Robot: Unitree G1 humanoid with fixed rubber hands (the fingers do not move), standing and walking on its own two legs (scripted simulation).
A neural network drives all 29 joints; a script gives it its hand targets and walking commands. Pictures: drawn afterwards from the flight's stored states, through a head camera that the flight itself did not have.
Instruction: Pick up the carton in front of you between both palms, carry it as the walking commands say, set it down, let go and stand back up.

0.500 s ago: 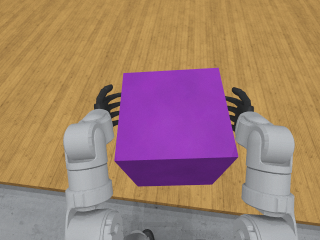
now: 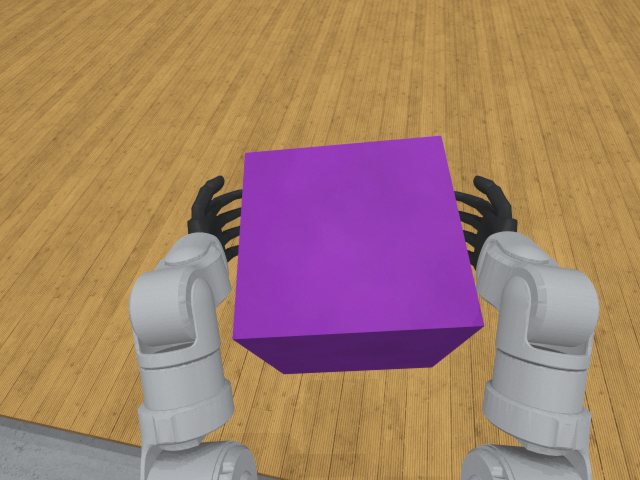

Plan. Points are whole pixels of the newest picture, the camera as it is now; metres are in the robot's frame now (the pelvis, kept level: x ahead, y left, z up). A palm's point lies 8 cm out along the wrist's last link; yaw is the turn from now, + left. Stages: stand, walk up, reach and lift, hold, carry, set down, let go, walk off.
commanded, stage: carry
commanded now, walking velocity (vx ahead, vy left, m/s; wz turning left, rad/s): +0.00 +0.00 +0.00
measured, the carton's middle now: (350, 273) +0.36 +0.00 +0.06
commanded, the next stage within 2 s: none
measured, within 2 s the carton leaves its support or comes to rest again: neither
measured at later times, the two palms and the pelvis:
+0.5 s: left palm (232, 243) +0.38 +0.15 +0.10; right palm (489, 252) +0.37 -0.15 +0.10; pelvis +0.04 +0.00 -0.02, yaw -1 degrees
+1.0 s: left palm (223, 270) +0.33 +0.15 +0.11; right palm (502, 280) +0.32 -0.15 +0.11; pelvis +0.01 +0.00 -0.01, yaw -1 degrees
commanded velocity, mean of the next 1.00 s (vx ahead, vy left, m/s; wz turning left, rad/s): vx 0.00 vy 0.00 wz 0.00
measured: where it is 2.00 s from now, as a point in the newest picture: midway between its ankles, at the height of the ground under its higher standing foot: outside the picture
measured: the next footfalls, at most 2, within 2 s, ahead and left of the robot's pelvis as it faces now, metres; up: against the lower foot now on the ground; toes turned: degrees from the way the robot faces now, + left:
left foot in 0.10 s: +0.06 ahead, +0.09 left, +0.00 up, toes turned +6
